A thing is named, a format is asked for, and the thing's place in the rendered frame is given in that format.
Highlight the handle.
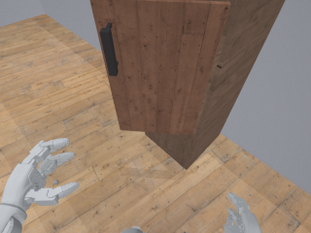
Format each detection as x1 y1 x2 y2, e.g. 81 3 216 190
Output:
99 22 119 77

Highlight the robot left hand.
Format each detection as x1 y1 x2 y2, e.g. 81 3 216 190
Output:
0 138 80 211

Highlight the cupboard door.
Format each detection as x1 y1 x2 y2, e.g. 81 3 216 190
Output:
89 0 231 135

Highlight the robot right hand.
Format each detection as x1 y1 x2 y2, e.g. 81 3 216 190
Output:
224 192 262 233

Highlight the robot left forearm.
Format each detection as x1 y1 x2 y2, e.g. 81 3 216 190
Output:
0 203 27 233

